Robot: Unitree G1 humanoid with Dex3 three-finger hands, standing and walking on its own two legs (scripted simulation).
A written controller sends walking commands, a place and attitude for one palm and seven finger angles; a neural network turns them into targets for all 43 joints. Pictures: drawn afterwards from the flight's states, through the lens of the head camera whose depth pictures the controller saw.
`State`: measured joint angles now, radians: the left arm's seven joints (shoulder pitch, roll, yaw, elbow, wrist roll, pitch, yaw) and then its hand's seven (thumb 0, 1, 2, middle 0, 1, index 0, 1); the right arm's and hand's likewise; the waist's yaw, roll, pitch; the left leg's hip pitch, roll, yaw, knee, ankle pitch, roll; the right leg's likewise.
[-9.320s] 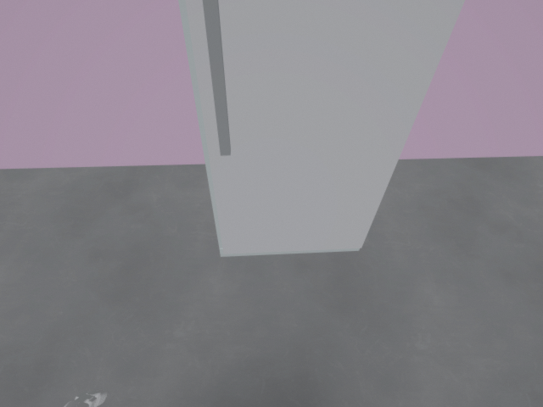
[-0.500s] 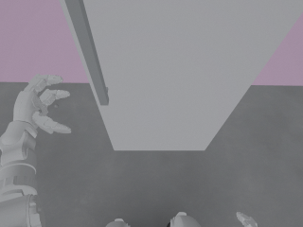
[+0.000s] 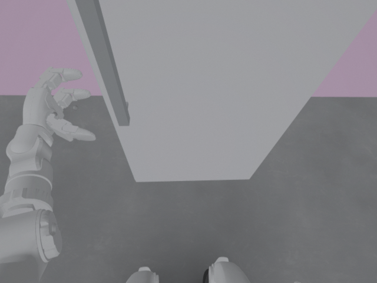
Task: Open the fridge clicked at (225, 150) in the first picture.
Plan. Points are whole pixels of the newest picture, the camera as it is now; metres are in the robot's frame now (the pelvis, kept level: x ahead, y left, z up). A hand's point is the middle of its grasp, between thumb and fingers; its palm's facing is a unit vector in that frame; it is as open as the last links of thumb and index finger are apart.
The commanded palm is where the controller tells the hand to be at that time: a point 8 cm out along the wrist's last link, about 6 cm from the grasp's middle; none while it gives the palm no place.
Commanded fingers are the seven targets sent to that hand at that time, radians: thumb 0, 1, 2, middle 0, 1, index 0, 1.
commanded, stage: move the hooked fingers beside the handle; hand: left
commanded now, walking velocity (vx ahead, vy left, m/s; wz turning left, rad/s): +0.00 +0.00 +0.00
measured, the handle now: (102, 33) +0.54 +0.16 +0.20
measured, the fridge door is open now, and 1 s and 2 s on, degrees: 0 0 0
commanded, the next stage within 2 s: feel for the door with the fingertips in 0.94 s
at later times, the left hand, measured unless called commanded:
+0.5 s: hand (78, 102) +0.47 +0.22 +0.08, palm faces +0.00 -1.00 +0.00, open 14.0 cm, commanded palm +0.44 +0.27 +0.08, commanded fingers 0.00 -0.50 0.30 -0.30 -1.20 -0.30 -1.20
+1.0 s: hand (87, 100) +0.47 +0.21 +0.08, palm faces -0.01 -1.00 -0.01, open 14.0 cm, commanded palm +0.45 +0.26 +0.08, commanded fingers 0.00 -0.50 0.30 -0.30 -1.20 -0.30 -1.20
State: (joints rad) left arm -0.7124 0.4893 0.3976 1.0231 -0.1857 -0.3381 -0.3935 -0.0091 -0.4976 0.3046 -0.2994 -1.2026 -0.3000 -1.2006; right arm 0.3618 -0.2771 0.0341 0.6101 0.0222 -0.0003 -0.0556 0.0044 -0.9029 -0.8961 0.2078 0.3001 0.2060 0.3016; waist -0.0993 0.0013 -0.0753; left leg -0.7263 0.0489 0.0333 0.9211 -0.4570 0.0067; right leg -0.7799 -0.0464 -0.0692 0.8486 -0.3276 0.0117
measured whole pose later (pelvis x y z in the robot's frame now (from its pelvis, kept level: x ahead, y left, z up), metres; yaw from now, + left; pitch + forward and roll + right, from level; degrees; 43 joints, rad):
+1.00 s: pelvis +0.00 +0.00 -0.01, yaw +0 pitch +17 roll -2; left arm -0.77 0.48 0.39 1.05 -0.15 -0.37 -0.33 -0.01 -0.50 0.30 -0.30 -1.20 -0.30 -1.20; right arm 0.36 -0.27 0.04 0.59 0.01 0.04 -0.03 0.00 -0.90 -0.90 0.21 0.30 0.21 0.30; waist -0.12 0.01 -0.08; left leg -0.78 0.06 0.03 0.95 -0.47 0.00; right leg -0.83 -0.04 -0.07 0.88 -0.34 0.01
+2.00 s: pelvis +0.00 +0.00 -0.01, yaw +0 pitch +18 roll -2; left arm -0.89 0.49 0.39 1.15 -0.12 -0.38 -0.28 -0.01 -0.50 0.30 -0.35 -1.24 -0.36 -1.24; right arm 0.40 -0.28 0.04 0.62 0.00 0.05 -0.03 0.00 -0.90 -0.90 0.21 0.30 0.21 0.30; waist -0.15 0.01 -0.07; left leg -0.82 0.05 0.02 0.97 -0.47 0.01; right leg -0.87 -0.04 -0.07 0.88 -0.33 0.01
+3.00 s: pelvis +0.00 -0.01 +0.00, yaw +0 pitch +17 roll -1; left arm -0.80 0.36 0.32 1.05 -0.11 -0.40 -0.17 -0.01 -0.50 0.30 -0.30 -1.20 -0.30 -1.20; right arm 0.38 -0.27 0.01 0.62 0.00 0.05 -0.01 0.00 -0.90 -0.90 0.21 0.30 0.20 0.30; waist -0.13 0.02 -0.08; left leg -0.76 0.06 0.03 0.93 -0.46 -0.01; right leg -0.83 -0.03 -0.06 0.88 -0.34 0.00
